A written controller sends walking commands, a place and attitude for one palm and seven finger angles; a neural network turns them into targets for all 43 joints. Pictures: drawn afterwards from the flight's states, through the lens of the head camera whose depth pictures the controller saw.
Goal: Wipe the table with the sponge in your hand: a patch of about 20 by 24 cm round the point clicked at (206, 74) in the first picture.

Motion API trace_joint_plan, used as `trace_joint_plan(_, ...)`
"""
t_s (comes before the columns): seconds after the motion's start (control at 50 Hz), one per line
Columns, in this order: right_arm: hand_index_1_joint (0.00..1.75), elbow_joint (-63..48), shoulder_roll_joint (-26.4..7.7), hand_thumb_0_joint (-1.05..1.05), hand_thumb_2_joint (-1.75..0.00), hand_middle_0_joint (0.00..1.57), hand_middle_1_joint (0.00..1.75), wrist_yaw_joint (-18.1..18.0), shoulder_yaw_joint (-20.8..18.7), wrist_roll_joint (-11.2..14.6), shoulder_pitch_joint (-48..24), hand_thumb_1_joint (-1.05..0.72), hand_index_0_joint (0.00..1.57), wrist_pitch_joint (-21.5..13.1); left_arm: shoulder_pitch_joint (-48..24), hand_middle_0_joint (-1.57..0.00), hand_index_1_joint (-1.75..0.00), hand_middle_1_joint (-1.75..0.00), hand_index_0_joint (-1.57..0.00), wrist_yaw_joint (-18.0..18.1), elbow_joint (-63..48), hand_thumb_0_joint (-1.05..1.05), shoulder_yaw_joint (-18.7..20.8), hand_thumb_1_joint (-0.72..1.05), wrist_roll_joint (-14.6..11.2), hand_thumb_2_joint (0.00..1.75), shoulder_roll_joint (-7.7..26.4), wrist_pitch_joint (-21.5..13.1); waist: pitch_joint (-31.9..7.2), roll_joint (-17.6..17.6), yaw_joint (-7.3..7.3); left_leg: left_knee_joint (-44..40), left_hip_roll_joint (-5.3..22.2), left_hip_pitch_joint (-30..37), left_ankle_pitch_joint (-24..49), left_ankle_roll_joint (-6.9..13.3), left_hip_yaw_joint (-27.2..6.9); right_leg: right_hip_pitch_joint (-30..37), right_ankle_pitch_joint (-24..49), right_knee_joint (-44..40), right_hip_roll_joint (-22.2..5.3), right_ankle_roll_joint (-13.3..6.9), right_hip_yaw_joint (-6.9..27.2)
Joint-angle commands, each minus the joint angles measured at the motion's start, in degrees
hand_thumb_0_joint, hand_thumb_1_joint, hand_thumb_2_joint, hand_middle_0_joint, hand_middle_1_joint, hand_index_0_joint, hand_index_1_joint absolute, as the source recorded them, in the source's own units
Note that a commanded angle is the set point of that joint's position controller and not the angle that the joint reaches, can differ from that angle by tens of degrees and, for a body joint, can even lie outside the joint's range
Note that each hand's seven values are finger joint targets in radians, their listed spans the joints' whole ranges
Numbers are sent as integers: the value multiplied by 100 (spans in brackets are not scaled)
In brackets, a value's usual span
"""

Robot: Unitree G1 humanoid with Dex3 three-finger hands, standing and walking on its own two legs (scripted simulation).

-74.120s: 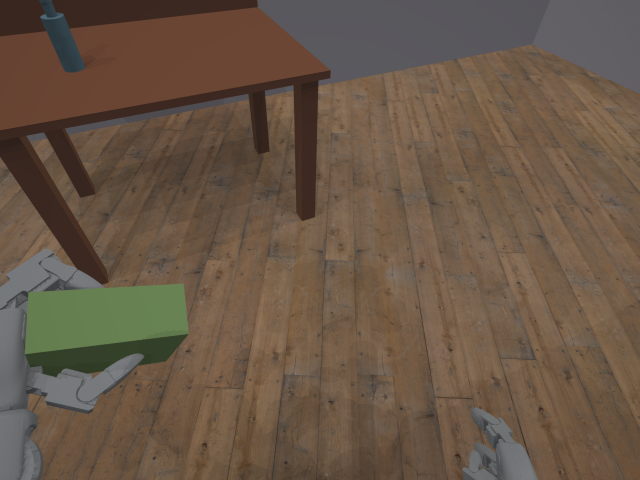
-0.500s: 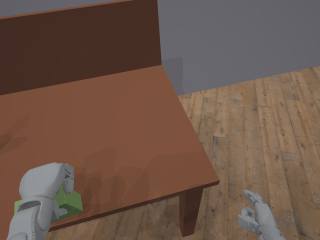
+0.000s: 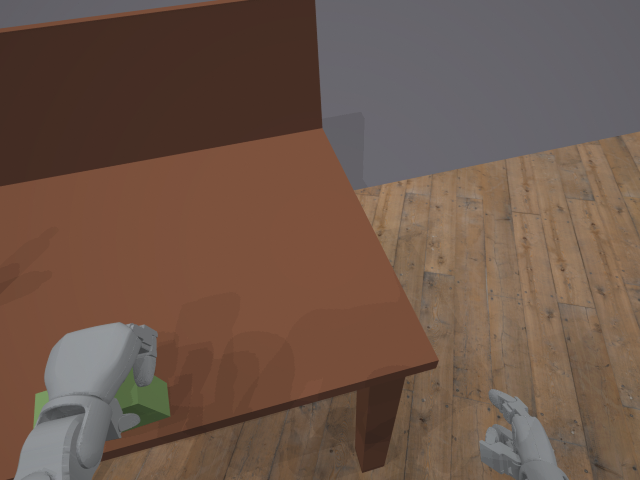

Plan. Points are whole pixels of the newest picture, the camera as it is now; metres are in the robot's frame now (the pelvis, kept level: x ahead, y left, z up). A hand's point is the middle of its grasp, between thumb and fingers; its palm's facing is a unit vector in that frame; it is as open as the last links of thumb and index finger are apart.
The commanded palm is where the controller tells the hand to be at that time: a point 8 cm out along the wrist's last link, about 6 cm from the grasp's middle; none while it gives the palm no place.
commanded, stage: move the sponge above the wiping area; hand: left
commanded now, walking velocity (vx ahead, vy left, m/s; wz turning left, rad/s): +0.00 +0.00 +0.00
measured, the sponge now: (115, 408) +0.18 +0.32 -0.03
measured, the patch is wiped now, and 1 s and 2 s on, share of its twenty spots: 0.95 0.95 0.95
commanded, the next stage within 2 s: lower the sponge onto the table in 0.80 s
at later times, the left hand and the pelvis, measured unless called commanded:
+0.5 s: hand (121, 353) +0.21 +0.29 +0.06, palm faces +0.01 -0.05 -1.00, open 7.2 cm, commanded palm +0.18 +0.29 +0.12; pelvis +0.00 -0.01 +0.00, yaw +0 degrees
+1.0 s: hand (102, 353) +0.21 +0.31 +0.06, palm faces +0.01 -0.07 -1.00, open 7.2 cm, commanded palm +0.17 +0.30 +0.12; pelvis +0.00 +0.00 +0.00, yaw +0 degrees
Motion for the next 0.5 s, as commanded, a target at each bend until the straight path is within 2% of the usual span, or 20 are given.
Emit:
trace_joint_plan(0.0,30,-907,-530,0,-90,20,30,-11,-213,54,-1056,-90,20,-355,-952,-120,-160,-160,-120,726,-1337,0,1287,10,220,130,1459,39,-1132,275,48,-185,134,397,2084,-5,-545,280,1316,-193,10,-380,489)
trace_joint_plan(0.02,30,-885,-542,0,-90,20,30,-2,-198,75,-1126,-90,20,-328,-960,-120,-160,-160,-120,728,-1202,0,1130,10,152,130,1288,145,-970,200,-9,-219,117,326,1980,-19,-509,270,1370,-235,-19,-364,458)
trace_joint_plan(0.06,30,-843,-580,0,-90,20,30,-23,-136,148,-1399,-90,20,-260,-1018,-120,-160,-160,-120,667,-931,0,1188,10,5,130,1354,436,-730,75,8,-336,49,218,1574,-15,-534,253,1091,-322,30,-386,603)
trace_joint_plan(0.08,30,-854,-542,0,-90,20,30,-33,-126,171,-1341,-90,20,-243,-1078,-120,-160,-160,-120,598,-841,0,833,10,-79,130,1024,543,-702,-2,-81,-373,63,138,1433,22,-443,261,973,-326,-25,-320,388)
trace_joint_plan(0.1,30,-842,-576,0,-90,20,30,-45,-120,187,-1348,-90,20,-238,-1118,-120,-160,-160,-120,527,-707,0,865,10,-100,130,1146,621,-631,-163,-69,-394,42,102,1357,23,-442,248,917,-360,-27,-311,415)
trace_joint_plan(0.16,30,-943,-554,0,-90,20,30,-73,-41,198,-1604,-90,20,-236,-1235,-120,-160,-160,-120,253,-756,0,560,10,-150,130,984,778,-583,-238,-100,-438,-21,159,1201,60,-501,248,753,-428,10,-319,535)
trace_joint_plan(0.18,30,-983,-540,0,-90,20,30,-80,-33,185,-1486,-90,20,-258,-1334,-120,-160,-160,-120,171,-843,0,304,10,-179,130,799,744,-731,-267,-165,-435,-3,146,1158,109,-439,307,738,-398,-33,-269,343)
trace_joint_plan(0.2,30,-915,-554,0,-90,20,30,-94,-28,167,-1425,-90,20,-269,-1515,-120,-160,-160,-120,121,-727,0,430,10,-103,130,1055,688,-667,-314,-167,-415,-37,141,1139,121,-448,258,728,-433,-18,-277,405)
trace_joint_plan(0.24,30,-889,-564,0,-90,20,30,-121,-35,99,-1340,-90,20,-278,-1817,-120,-160,-160,-120,55,-673,0,460,10,8,130,1170,552,-717,-429,-179,-393,-42,160,1097,137,-450,223,687,-456,-23,-263,396)
trace_joint_plan(0.26,30,-918,-556,0,-90,20,30,-135,-9,92,-1467,-90,20,-310,-2055,-120,-160,-160,-120,75,-876,0,667,10,76,130,1398,467,-777,-277,-146,-396,-48,273,1021,141,-482,207,571,-490,48,-315,585)
trace_joint_plan(0.28,30,-963,-493,0,-90,20,30,-140,-10,74,-1361,-90,20,-349,-2097,-120,-160,-160,-120,106,-977,0,502,10,119,130,1201,356,-917,-105,-151,-384,-50,270,1066,158,-432,283,588,-427,8,-299,411)
trace_joint_plan(0.3,30,-900,-502,0,-90,20,30,-149,-31,50,-1278,-90,20,-369,-2098,-120,-160,-160,-120,180,-891,0,772,10,213,130,1484,260,-963,-30,-88,-360,-56,319,1171,140,-416,303,668,-425,17,-323,443)
trace_joint_plan(0.32,30,-841,-527,0,-90,20,30,-150,-41,24,-1252,-90,20,-354,-2277,-120,-160,-160,-120,240,-847,0,861,10,312,130,1572,182,-1043,-27,-93,-345,-50,345,1328,105,-424,330,825,-404,31,-354,460)
trace_joint_plan(0.34,30,-853,-519,0,-90,20,30,-145,-70,10,-1221,-90,20,-336,-2107,-120,-160,-160,-120,321,-846,0,1019,10,341,130,1654,143,-1120,129,-13,-349,-48,359,1439,86,-417,425,925,-383,22,-375,488)
trace_joint_plan(0.36,30,-849,-549,0,-90,20,30,-149,-46,26,-1317,-90,20,-320,-2061,-120,-160,-160,-120,399,-894,0,1365,10,339,130,1965,164,-1105,238,40,-371,-78,358,1413,72,-496,488,899,-408,83,-424,667)
trace_joint_plan(0.38,30,-877,-463,0,-90,20,30,-145,-36,51,-1291,-90,20,-325,-2092,-120,-160,-160,-120,449,-875,0,1104,10,306,130,1599,168,-1164,231,-4,-369,-53,331,1491,74,-410,535,998,-347,22,-380,468)
trace_joint_plan(0.4,30,-819,-521,0,-90,20,30,-142,-79,66,-1243,-90,20,-306,-1963,-120,-160,-160,-120,513,-700,0,1368,10,307,130,1847,202,-1086,180,33,-352,-53,301,1527,50,-396,513,1048,-371,37,-404,556)
trace_joint_plan(0.42,30,-826,-524,0,-90,20,30,-131,-80,81,-1277,-90,20,-280,-1848,-120,-160,-160,-120,529,-654,0,1252,10,250,130,1656,262,-1094,204,23,-335,-63,296,1609,45,-368,559,1219,-367,2,-392,552)
trace_joint_plan(0.46,30,-810,-585,0,-90,20,30,-84,-76,119,-1402,-90,20,-218,-1307,-120,-160,-160,-120,531,-530,0,1561,10,94,130,1829,484,-1040,138,126,-357,-90,272,1742,20,-452,695,1421,-344,29,-427,713)
trace_joint_plan(0.48,30,-873,-539,0,-90,20,30,-61,-64,141,-1388,-90,20,-193,-1241,-120,-160,-160,-120,450,-574,0,1104,10,-8,130,1339,573,-1076,48,34,-351,-60,209,1756,41,-357,723,1534,-297,-37,-350,506)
